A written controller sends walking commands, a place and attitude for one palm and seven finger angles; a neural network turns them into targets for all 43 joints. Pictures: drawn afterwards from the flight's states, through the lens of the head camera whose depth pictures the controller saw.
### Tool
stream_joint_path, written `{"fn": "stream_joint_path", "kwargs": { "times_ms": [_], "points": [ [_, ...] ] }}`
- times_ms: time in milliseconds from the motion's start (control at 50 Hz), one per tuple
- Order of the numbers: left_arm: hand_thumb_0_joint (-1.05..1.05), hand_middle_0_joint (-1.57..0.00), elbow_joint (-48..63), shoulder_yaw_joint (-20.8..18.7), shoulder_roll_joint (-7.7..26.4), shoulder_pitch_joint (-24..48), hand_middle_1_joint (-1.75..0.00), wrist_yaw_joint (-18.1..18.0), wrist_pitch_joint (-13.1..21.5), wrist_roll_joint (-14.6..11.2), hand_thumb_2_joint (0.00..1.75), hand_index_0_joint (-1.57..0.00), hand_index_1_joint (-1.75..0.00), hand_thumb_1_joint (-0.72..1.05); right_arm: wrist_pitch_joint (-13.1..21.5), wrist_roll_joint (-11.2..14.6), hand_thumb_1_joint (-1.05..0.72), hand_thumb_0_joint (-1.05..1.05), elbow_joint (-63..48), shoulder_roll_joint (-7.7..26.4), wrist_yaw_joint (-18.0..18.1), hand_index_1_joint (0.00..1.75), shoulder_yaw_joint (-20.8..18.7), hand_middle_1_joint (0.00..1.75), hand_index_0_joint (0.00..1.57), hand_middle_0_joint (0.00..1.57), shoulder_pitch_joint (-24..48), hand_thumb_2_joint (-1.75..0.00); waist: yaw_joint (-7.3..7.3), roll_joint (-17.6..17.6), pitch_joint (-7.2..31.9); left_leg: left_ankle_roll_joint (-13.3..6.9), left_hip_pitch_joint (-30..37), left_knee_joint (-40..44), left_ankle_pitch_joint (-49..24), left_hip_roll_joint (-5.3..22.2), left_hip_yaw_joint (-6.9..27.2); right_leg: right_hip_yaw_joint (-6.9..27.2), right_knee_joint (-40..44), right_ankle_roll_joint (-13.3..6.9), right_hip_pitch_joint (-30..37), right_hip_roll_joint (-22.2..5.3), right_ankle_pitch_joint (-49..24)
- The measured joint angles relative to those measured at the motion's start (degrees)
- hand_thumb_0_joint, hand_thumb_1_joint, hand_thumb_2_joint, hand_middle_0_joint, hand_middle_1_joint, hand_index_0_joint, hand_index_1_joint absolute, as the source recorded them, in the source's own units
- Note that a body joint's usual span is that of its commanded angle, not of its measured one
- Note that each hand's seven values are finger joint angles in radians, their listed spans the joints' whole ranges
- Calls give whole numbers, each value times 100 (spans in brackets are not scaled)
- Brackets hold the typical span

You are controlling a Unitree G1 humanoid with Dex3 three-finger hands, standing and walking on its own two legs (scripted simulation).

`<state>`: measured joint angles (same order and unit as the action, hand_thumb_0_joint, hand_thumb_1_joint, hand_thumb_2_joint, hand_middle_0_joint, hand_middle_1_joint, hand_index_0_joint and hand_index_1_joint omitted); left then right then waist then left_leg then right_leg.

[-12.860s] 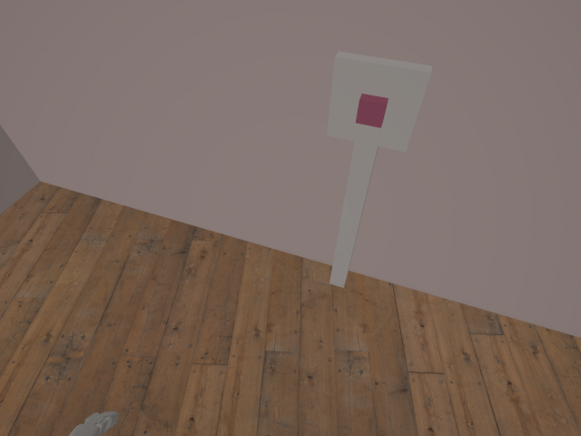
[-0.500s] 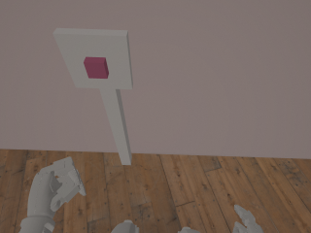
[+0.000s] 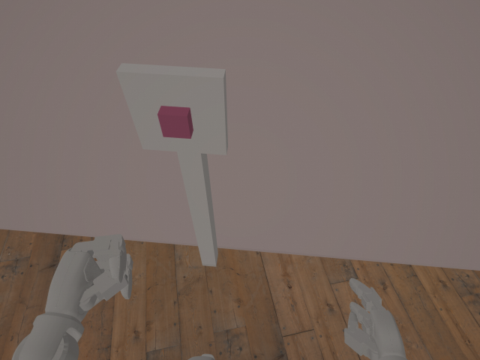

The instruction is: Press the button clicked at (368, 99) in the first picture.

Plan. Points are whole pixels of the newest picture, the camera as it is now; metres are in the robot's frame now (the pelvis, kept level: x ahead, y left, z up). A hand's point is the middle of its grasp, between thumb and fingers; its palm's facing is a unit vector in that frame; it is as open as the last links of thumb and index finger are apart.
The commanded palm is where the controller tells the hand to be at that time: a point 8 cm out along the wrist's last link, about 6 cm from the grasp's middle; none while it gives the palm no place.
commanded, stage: raise the hand and make a fist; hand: left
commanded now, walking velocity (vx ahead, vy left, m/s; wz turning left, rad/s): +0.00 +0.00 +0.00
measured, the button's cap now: (176, 121) +0.53 +0.18 +0.09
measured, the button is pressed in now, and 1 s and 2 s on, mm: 0 0 0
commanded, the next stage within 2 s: aim a knuckle at the button in 0.58 s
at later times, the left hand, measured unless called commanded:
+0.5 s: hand (120, 265) +0.23 +0.19 +0.09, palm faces +0.02 -1.00 -0.05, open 3.1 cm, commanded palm +0.20 +0.24 +0.09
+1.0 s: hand (145, 236) +0.28 +0.17 +0.08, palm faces -0.04 -1.00 -0.03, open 3.1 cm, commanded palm +0.26 +0.23 +0.08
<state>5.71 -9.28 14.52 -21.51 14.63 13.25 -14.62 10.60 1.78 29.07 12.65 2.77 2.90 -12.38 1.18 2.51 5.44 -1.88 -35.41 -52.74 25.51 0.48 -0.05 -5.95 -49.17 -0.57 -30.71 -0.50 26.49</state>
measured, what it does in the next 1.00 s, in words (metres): stands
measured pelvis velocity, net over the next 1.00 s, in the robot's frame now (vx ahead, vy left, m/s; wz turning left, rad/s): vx -0.01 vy -0.02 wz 0.00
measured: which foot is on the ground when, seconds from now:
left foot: down 0.00-1.00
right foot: down 0.00-1.00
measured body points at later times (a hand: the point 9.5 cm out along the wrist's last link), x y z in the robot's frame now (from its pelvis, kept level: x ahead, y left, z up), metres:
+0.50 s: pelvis +0.00 -0.01 +0.01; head +0.02 -0.02 +0.46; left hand +0.22 +0.24 +0.09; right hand +0.16 -0.26 -0.06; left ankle +0.01 +0.09 -0.69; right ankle -0.02 -0.12 -0.69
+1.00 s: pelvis -0.01 -0.02 +0.01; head +0.03 -0.03 +0.46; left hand +0.27 +0.23 +0.09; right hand +0.15 -0.26 -0.08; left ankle +0.01 +0.09 -0.69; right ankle -0.02 -0.12 -0.69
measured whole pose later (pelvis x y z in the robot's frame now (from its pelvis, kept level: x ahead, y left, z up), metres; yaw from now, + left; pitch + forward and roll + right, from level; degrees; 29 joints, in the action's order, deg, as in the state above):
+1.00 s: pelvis -0.01 -0.02 +0.01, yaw +0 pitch +7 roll -1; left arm -11.7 -12.1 15.4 -2.6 17.3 13.6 -15.9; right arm 12.2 2.3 34.4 14.7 4.1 2.6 -13.5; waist -0.4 2.2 3.2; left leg -0.4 -32.6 -47.7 22.1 0.9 -0.1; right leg -5.8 -46.1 -2.0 -29.0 0.1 24.1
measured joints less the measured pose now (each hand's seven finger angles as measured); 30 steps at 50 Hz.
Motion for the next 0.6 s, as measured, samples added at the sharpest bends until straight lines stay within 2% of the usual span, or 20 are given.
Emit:
{"fn": "stream_joint_path", "kwargs": {
  "times_ms": [60, 200, 360, 500, 600],
  "points": [
    [2, -130, -48, -102, 53, 47, -150, 83, -87, -92, 90, -130, -150, 90, -8, 5, -90, 1, 66, -2, 32, 30, 22, 30, 20, 21, -45, -90, -1, -18, -32, 10, 121, 113, -36, 5, -9, 11, 107, -7, 112, 10, -38],
    [2, -130, -154, -456, 140, 339, -150, 96, -29, -230, 90, -130, -150, 90, 29, 31, -90, 1, 249, 113, 46, 30, -7, 30, 20, 21, -201, -90, -32, -8, -95, 42, 332, 309, -117, 13, 17, -13, 309, -34, 330, 30, -114],
    [2, -130, -487, -430, 129, 377, -150, 377, -274, -336, 90, -130, -150, 90, 80, 55, -90, 1, 304, 232, 68, 30, -85, 30, 20, 21, -279, -90, -128, -4, -95, 65, 488, 539, -229, 30, -47, 52, 459, -56, 421, 48, -207],
    [2, -130, -394, -438, 46, 299, -150, 140, 42, -267, 90, -130, -150, 90, 143, 24, -90, 1, 295, 235, 35, 30, -141, 30, 20, 21, -281, -90, -114, -69, -155, 109, 520, 557, -260, 54, -40, 47, 434, -102, 431, 72, -211],
    [2, -130, -478, -407, 43, 349, -150, 208, 115, -259, 90, -130, -150, 90, 139, 37, -90, 1, 323, 221, 27, 30, -116, 30, 20, 21, -223, -90, -96, -33, -158, 130, 489, 537, -278, 63, -8, 17, 411, -123, 407, 82, -216]
  ]
}}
